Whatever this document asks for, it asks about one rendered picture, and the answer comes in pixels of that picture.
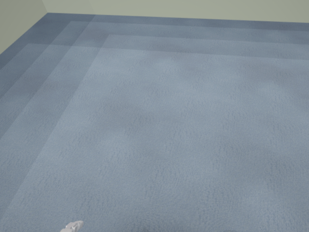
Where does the left robot hand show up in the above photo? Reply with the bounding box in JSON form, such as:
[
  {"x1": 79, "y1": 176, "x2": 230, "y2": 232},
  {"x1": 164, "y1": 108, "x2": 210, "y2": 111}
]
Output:
[{"x1": 60, "y1": 220, "x2": 84, "y2": 232}]

